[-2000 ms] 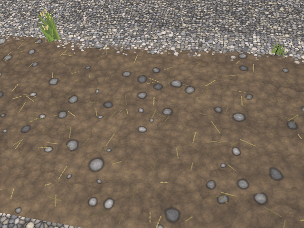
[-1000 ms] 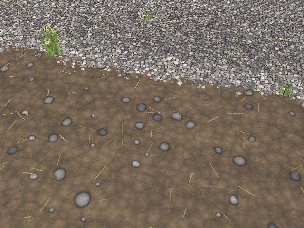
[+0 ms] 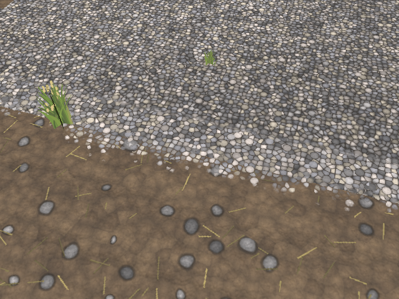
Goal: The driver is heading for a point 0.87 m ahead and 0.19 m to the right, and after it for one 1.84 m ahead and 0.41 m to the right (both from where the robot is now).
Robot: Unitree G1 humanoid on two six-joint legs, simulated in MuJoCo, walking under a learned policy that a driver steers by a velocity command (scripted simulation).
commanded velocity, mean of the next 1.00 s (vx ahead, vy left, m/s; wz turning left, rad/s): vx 0.50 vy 0.00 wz -0.41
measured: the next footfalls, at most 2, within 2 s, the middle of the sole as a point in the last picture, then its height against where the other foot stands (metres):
left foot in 0.12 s outside the picture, level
right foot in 0.66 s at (270, 298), level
